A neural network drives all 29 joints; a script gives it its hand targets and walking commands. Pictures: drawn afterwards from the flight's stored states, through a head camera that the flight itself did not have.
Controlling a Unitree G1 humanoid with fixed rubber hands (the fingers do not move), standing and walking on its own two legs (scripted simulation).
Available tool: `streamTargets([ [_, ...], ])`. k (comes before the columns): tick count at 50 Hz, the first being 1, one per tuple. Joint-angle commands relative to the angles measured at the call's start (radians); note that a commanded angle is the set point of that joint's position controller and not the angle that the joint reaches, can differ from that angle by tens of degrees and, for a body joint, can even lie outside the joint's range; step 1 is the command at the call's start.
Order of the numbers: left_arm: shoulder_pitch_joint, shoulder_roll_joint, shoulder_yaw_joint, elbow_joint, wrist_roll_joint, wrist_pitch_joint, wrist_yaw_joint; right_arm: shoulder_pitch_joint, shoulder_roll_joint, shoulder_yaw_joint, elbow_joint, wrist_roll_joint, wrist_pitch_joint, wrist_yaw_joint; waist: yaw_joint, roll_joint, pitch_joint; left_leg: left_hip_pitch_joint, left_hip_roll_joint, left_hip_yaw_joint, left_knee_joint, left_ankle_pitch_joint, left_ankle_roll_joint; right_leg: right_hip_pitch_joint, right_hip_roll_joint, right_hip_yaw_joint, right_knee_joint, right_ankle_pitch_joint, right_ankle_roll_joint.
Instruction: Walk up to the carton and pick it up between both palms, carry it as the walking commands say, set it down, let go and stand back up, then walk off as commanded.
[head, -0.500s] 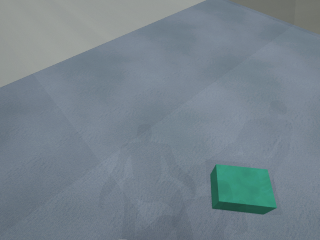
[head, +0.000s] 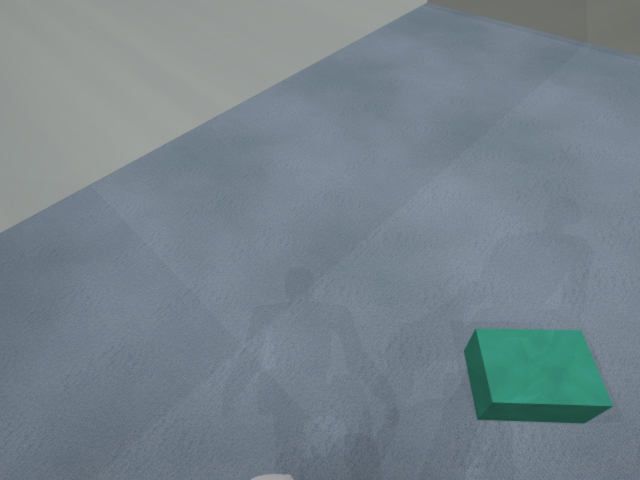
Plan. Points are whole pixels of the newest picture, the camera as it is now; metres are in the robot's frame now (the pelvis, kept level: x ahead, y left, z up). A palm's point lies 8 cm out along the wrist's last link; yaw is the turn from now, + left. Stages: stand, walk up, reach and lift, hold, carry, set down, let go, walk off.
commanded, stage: walk off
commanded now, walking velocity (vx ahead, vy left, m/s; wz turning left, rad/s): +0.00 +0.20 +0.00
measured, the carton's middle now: (529, 375) +0.49 -0.56 -0.70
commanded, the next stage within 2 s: stand in 1.36 s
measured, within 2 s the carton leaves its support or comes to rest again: neither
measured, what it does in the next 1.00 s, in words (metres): steps to the left: left foot, then right foot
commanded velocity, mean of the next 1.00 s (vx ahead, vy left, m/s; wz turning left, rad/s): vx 0.00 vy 0.20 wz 0.00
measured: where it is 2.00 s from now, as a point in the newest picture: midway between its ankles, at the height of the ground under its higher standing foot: outside the picture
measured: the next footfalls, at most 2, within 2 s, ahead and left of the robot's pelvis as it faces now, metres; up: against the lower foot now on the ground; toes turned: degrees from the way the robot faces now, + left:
left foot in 0.30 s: +0.04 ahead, +0.25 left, +0.00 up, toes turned +5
right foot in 0.64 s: +0.01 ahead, +0.10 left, +0.00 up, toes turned -9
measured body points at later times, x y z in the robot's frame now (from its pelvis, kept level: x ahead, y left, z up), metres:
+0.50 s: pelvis -0.01 +0.15 +0.00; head +0.02 +0.17 +0.45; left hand +0.03 +0.43 -0.15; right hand +0.06 -0.11 -0.13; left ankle +0.00 +0.24 -0.74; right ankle -0.04 +0.04 -0.67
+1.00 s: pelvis -0.02 +0.27 +0.00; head +0.02 +0.26 +0.45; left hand -0.03 +0.55 -0.13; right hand +0.06 +0.01 -0.15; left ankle -0.02 +0.44 -0.71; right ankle -0.03 +0.10 -0.74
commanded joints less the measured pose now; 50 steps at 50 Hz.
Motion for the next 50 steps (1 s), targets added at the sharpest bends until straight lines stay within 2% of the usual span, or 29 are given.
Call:
streamTargets([
  [1, -0.014, 0.168, 0.036, -0.038, -0.007, -0.021, -0.002, 0.034, -0.103, -0.047, -0.036, -0.007, -0.009, 0.022, -0.016, -0.173, 0.029, -0.122, 0.063, -0.14, 0.192, 0.076, -0.056, 0.037, -0.279, 0.208, -0.247, 0.316, -0.106],
  [4, 0.037, 0.176, 0.044, -0.022, 0.002, -0.03, -0.006, 0.015, -0.059, -0.04, -0.05, 0.004, -0.001, 0.029, 0.007, -0.199, -0.002, -0.112, 0.065, -0.093, 0.11, 0.08, -0.103, 0.08, -0.244, 0.132, -0.191, 0.452, -0.089],
  [6, 0.073, 0.202, 0.056, -0.01, 0.01, -0.029, -0.008, -0.027, -0.036, -0.03, -0.073, 0.01, 0.006, 0.033, 0.033, -0.251, -0.002, -0.089, 0.09, -0.043, -0.019, 0.059, -0.121, 0.091, -0.239, 0.12, -0.187, 0.435, -0.084],
  [9, 0.088, 0.25, 0.082, -0.001, 0.017, -0.018, -0.016, -0.08, -0.038, -0.018, -0.109, 0.013, 0.011, 0.04, 0.06, -0.311, 0.011, 0.015, 0.118, 0.03, -0.204, 0.019, -0.114, 0.036, -0.243, 0.119, -0.192, 0.357, -0.082],
  [11, 0.078, 0.282, 0.099, -0.004, 0.019, -0.009, -0.02, -0.055, -0.06, -0.022, -0.116, 0.015, 0.008, 0.041, 0.051, -0.323, 0.004, 0.083, 0.12, 0.047, -0.306, 0.02, -0.094, 0.012, -0.269, 0.148, -0.181, 0.372, -0.07],
  [13, 0.04, 0.29, 0.103, -0.014, 0.011, -0.002, -0.02, 0.038, -0.068, -0.032, -0.082, 0.011, 0.0, 0.036, -0.001, -0.282, -0.021, 0.226, 0.113, 0.072, -0.523, 0.153, -0.057, -0.027, -0.265, 0.14, -0.108, 0.372, -0.036],
  [14, 0.055, 0.263, 0.093, -0.017, 0.01, -0.004, -0.023, 0.103, -0.098, -0.045, -0.051, -0.002, -0.01, 0.03, -0.022, -0.193, -0.061, 0.369, 0.097, 0.079, -0.595, 0.184, -0.047, -0.087, -0.224, 0.111, -0.018, 0.311, -0.005],
  [15, 0.101, 0.187, 0.075, -0.02, 0.02, -0.003, -0.031, 0.164, -0.166, -0.059, -0.041, -0.014, -0.027, 0.03, -0.04, 0.037, -0.102, 0.469, 0.251, -0.08, -0.684, 0.264, -0.032, -0.185, -0.123, 0.025, 0.196, 0.031, 0.037],
  [16, 0.075, 0.078, 0.05, -0.065, 0.01, 0.014, -0.025, 0.099, -0.297, -0.073, -0.076, -0.004, -0.032, 0.028, -0.044, 0.358, -0.093, 0.392, 0.435, -0.259, -0.679, 0.443, 0.109, -0.369, 0.038, -0.014, 0.417, -0.402, 0.052],
  [17, -0.003, 0.113, 0.047, -0.071, -0.004, 0.03, -0.008, 0.103, -0.254, -0.066, -0.081, -0.002, -0.036, 0.019, -0.106, 0.323, -0.095, 0.264, 0.422, -0.233, -0.694, 0.36, 0.184, -0.32, 0.027, 0.138, 0.588, -0.417, 0.029],
  [18, -0.02, 0.15, 0.059, -0.078, -0.015, 0.034, -0.011, 0.05, -0.189, -0.041, -0.081, -0.006, -0.032, 0.009, -0.06, 0.233, -0.053, 0.211, 0.378, -0.188, -0.692, 0.315, 0.173, -0.33, 0.04, 0.171, 0.66, -0.363, 0.009],
  [19, 0.016, 0.164, 0.064, -0.06, -0.018, 0.03, -0.014, -0.014, -0.161, -0.031, -0.093, -0.009, -0.029, 0.0, -0.014, 0.169, -0.032, 0.199, 0.336, -0.131, -0.675, 0.32, 0.144, -0.328, 0.029, 0.173, 0.675, -0.282, 0.001],
  [20, 0.047, 0.177, 0.069, -0.045, -0.008, 0.026, -0.018, -0.057, -0.148, -0.028, -0.104, -0.001, -0.031, -0.009, 0.013, 0.154, -0.039, 0.221, 0.308, -0.102, -0.652, 0.379, 0.136, -0.324, 0.016, 0.142, 0.687, -0.211, 0.006],
  [21, 0.08, 0.174, 0.069, -0.026, 0.003, 0.023, -0.018, -0.08, -0.127, -0.019, -0.117, 0.004, -0.035, -0.014, 0.021, 0.14, -0.055, 0.227, 0.29, -0.077, -0.635, 0.446, 0.146, -0.301, 0.014, 0.102, 0.679, -0.185, 0.019],
  [24, 0.05, 0.126, 0.05, -0.036, 0.001, 0.024, -0.015, -0.044, -0.102, -0.005, -0.104, 0.001, -0.038, -0.023, -0.004, 0.128, -0.044, 0.233, 0.294, -0.104, -0.627, 0.443, 0.19, -0.264, 0.009, 0.044, 0.535, -0.2, 0.033],
  [27, 0.015, 0.09, 0.027, -0.052, -0.01, 0.021, -0.006, 0.016, -0.107, -0.002, -0.07, -0.003, -0.032, -0.028, -0.025, 0.131, -0.032, 0.247, 0.308, -0.152, -0.618, 0.447, 0.211, -0.193, 0.019, 0.023, 0.336, -0.223, 0.009],
  [29, 0.038, 0.084, 0.021, -0.043, -0.018, 0.015, 0.001, 0.019, -0.111, -0.001, -0.057, -0.002, -0.027, -0.027, -0.017, 0.108, -0.042, 0.253, 0.318, -0.183, -0.613, 0.49, 0.22, -0.135, 0.025, 0.02, 0.218, -0.196, -0.004],
  [31, 0.088, 0.075, 0.015, -0.023, -0.02, 0.004, 0.005, 0.006, -0.116, 0.0, -0.046, 0.008, -0.022, -0.026, 0.026, 0.054, -0.051, 0.194, 0.29, -0.16, -0.577, 0.446, 0.184, 0.011, 0.018, 0.018, -0.013, -0.021, -0.012],
  [32, 0.136, 0.104, 0.018, -0.013, -0.011, -0.006, 0.006, 0.024, -0.114, -0.002, -0.037, 0.021, -0.021, -0.028, 0.055, -0.009, -0.056, 0.088, 0.25, -0.131, -0.538, 0.321, 0.12, 0.162, -0.048, 0.083, -0.184, 0.133, -0.008],
  [33, 0.189, 0.199, 0.032, -0.018, 0.009, -0.015, 0.007, 0.05, -0.067, 0.004, -0.057, 0.027, -0.027, -0.025, 0.058, -0.257, -0.086, -0.095, 0.162, -0.044, -0.313, 0.026, 0.043, 0.313, -0.362, 0.432, -0.319, 0.017, -0.049],
  [34, 0.147, 0.292, 0.059, -0.016, 0.008, 0.002, 0.009, -0.032, -0.12, -0.016, -0.09, 0.007, -0.013, -0.021, 0.078, -0.385, 0.065, -0.172, 0.076, 0.004, -0.091, -0.175, 0.006, 0.08, -0.522, 0.554, -0.313, 0.287, -0.212],
  [35, 0.138, 0.229, 0.051, -0.012, 0.006, -0.003, 0.005, -0.056, -0.141, -0.025, -0.089, -0.011, -0.006, -0.01, 0.063, -0.208, 0.059, -0.134, 0.08, -0.111, 0.074, -0.112, -0.007, 0.031, -0.468, 0.47, -0.294, 0.354, -0.22],
  [37, 0.019, 0.181, 0.038, -0.041, -0.001, -0.014, -0.006, 0.014, -0.103, -0.036, -0.05, 0.005, -0.007, 0.009, -0.012, -0.14, 0.057, -0.119, 0.082, -0.154, 0.153, 0.015, -0.032, 0.008, -0.336, 0.288, -0.274, 0.283, -0.135],
  [39, 0.005, 0.164, 0.036, -0.046, -0.007, -0.029, -0.007, 0.043, -0.09, -0.045, -0.035, -0.003, -0.008, 0.024, -0.01, -0.172, 0.021, -0.114, 0.066, -0.134, 0.184, 0.075, -0.067, 0.053, -0.273, 0.187, -0.228, 0.416, -0.101],
  [41, 0.036, 0.168, 0.041, -0.034, -0.002, -0.036, -0.009, 0.026, -0.068, -0.043, -0.045, 0.004, -0.003, 0.027, 0.003, -0.19, -0.005, -0.112, 0.065, -0.105, 0.15, 0.084, -0.097, 0.079, -0.252, 0.136, -0.193, 0.496, -0.092],
  [44, 0.083, 0.198, 0.057, -0.015, 0.009, -0.035, -0.011, -0.033, -0.035, -0.029, -0.077, 0.011, 0.006, 0.034, 0.036, -0.261, -0.005, -0.084, 0.101, -0.032, -0.027, 0.07, -0.122, 0.093, -0.239, 0.11, -0.185, 0.459, -0.081],
  [47, 0.093, 0.245, 0.082, -0.007, 0.016, -0.021, -0.018, -0.081, -0.039, -0.018, -0.112, 0.013, 0.01, 0.041, 0.06, -0.316, 0.01, 0.019, 0.123, 0.036, -0.209, 0.025, -0.113, 0.036, -0.246, 0.112, -0.193, 0.372, -0.082],
  [49, 0.08, 0.278, 0.099, -0.009, 0.017, -0.011, -0.021, -0.052, -0.062, -0.023, -0.118, 0.016, 0.006, 0.042, 0.048, -0.327, 0.002, 0.09, 0.125, 0.05, -0.315, 0.024, -0.091, 0.012, -0.273, 0.144, -0.181, 0.381, -0.069],
  [50, 0.062, 0.285, 0.103, -0.014, 0.014, -0.007, -0.021, -0.013, -0.068, -0.027, -0.106, 0.015, 0.003, 0.04, 0.026, -0.313, -0.009, 0.147, 0.126, 0.057, -0.409, 0.074, -0.073, 0.0, -0.276, 0.148, -0.155, 0.386, -0.054],
])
